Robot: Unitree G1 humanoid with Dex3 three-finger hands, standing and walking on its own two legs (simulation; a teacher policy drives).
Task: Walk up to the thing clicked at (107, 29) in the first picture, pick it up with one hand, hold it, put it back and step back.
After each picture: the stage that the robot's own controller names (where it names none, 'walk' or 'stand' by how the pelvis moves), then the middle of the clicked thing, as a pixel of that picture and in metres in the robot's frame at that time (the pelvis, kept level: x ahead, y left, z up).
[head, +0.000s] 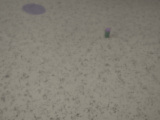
stand; (107, 32) +1.68 -0.32 -0.72
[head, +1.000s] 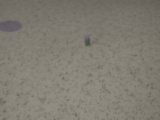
walk; (87, 40) +1.55 +0.06 -0.69
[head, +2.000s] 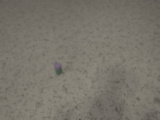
walk; (58, 69) +0.99 +0.33 -0.72
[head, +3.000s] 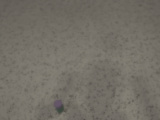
walk; (59, 106) +0.61 +0.28 -0.72
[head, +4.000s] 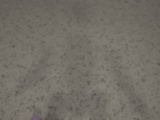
walk; out of the picture +0.39 +0.29 -0.69
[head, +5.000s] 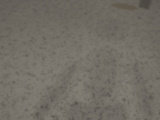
stand; out of the picture +0.41 +0.34 -0.70
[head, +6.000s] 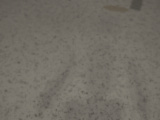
stand; out of the picture +0.36 +0.37 -0.72
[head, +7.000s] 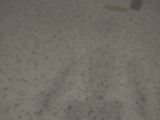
stand; out of the picture +0.38 +0.37 -0.73
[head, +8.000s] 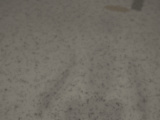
stand; out of the picture +0.36 +0.37 -0.73
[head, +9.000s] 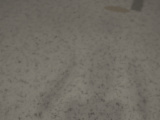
stand; out of the picture +0.36 +0.37 -0.73
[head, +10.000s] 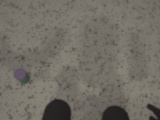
go down; (22, 76) +0.42 +0.36 -0.47
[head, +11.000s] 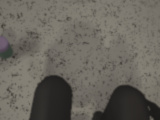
go down; (2, 48) +0.44 +0.39 -0.30
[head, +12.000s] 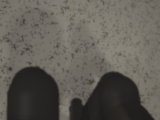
close in; out of the picture +0.41 +0.42 -0.25
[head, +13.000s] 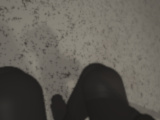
close in; out of the picture +0.39 +0.44 -0.22
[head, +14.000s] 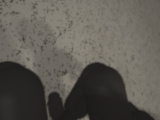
approach; out of the picture +0.38 +0.44 -0.22
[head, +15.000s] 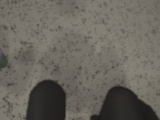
lift; out of the picture +0.44 +0.40 -0.31
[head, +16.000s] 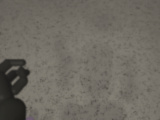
approach; out of the picture +0.40 +0.34 -0.65
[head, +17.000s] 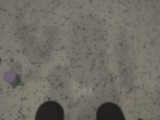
approach; (12, 79) +0.43 +0.37 -0.47
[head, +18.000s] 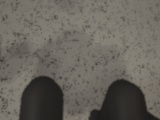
go down; out of the picture +0.45 +0.40 -0.27
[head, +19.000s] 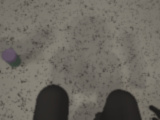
walk; (12, 58) +0.46 +0.38 -0.38
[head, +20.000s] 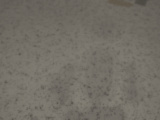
stand; out of the picture +0.40 +0.34 -0.66
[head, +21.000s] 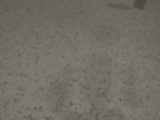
stand; out of the picture +0.41 +0.34 -0.66
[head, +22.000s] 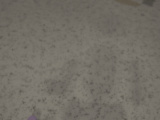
stand; out of the picture +0.42 +0.34 -0.68
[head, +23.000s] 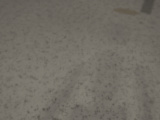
stand; out of the picture +0.43 +0.34 -0.72
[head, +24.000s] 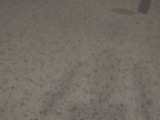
stand; out of the picture +0.40 +0.35 -0.73
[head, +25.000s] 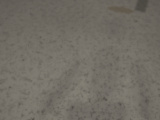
stand; out of the picture +0.39 +0.37 -0.73
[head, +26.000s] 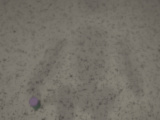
walk; (35, 103) +0.46 +0.34 -0.70
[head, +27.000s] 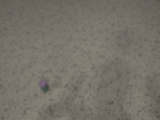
walk; (44, 86) +0.71 +0.43 -0.70
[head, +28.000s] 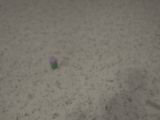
stand; (53, 63) +1.02 +0.36 -0.71
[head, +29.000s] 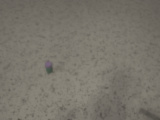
stand; (48, 67) +1.00 +0.34 -0.72
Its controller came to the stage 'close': yes
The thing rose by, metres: 0.00
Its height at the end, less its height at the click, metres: +0.00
